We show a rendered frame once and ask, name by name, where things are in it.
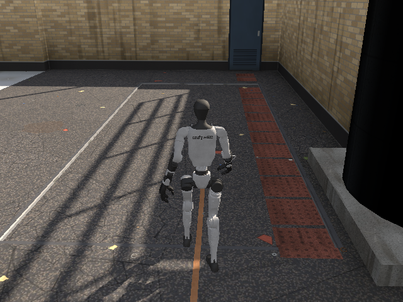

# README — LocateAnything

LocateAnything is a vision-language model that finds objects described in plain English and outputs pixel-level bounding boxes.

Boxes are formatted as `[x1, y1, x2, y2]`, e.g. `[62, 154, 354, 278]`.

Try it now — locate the robot right forearm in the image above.
[224, 149, 232, 167]

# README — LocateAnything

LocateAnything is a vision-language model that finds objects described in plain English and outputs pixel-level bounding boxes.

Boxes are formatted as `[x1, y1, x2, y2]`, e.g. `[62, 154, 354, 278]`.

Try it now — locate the robot right upper arm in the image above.
[215, 126, 231, 159]

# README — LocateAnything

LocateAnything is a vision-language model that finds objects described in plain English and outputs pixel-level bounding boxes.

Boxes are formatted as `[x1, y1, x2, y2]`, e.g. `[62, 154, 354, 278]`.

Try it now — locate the robot left hand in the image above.
[159, 183, 174, 203]

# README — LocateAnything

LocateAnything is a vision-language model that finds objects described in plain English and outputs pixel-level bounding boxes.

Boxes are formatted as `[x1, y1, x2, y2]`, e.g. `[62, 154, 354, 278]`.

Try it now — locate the robot left upper arm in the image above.
[173, 126, 189, 163]

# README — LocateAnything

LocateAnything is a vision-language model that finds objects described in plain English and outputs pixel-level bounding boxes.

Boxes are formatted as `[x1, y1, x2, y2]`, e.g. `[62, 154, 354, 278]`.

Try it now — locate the left robot thigh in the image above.
[181, 175, 193, 212]

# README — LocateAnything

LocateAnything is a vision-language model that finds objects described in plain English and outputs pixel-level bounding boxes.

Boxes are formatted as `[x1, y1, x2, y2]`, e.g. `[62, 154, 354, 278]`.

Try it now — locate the robot left forearm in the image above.
[162, 153, 178, 186]

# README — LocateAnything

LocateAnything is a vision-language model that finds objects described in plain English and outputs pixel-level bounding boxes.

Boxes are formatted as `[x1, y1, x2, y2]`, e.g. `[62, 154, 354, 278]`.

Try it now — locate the right robot shin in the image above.
[208, 217, 220, 263]

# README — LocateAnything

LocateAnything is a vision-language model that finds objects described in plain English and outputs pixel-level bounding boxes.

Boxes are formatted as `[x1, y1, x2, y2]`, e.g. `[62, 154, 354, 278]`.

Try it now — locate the robot right hand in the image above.
[217, 163, 232, 175]

